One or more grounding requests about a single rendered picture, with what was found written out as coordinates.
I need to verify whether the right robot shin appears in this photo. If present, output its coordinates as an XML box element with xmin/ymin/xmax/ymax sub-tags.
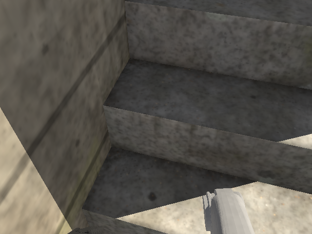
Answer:
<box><xmin>233</xmin><ymin>191</ymin><xmax>246</xmax><ymax>206</ymax></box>

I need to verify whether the robot right thigh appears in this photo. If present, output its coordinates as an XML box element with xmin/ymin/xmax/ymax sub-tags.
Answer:
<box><xmin>202</xmin><ymin>188</ymin><xmax>255</xmax><ymax>234</ymax></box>

